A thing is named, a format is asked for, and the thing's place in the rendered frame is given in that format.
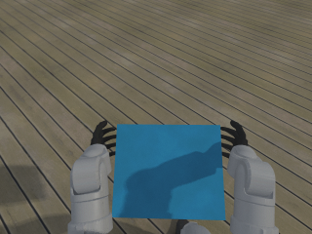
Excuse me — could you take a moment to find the left robot hand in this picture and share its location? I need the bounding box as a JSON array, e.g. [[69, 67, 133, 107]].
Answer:
[[90, 120, 117, 157]]

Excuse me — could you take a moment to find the robot right shin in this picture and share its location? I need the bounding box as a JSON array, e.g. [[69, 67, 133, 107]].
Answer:
[[183, 221, 198, 227]]

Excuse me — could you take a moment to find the robot right forearm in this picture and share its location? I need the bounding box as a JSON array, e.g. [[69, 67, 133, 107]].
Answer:
[[226, 144, 279, 234]]

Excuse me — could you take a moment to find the right robot hand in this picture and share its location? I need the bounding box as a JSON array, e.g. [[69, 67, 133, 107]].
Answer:
[[220, 120, 248, 159]]

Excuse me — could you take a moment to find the robot left forearm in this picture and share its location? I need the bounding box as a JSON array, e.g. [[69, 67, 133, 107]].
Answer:
[[67, 143, 113, 234]]

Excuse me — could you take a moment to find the right robot thigh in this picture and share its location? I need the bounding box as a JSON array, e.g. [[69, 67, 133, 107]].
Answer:
[[180, 224, 211, 234]]

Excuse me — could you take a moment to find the carton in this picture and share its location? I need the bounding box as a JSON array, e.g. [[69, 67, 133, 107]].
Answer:
[[112, 124, 226, 220]]

